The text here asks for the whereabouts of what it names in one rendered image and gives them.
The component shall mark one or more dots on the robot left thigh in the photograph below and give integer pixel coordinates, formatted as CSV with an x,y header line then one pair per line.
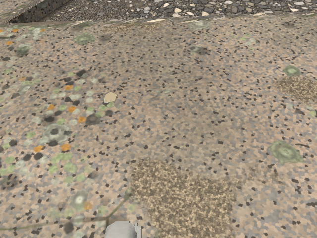
x,y
123,229

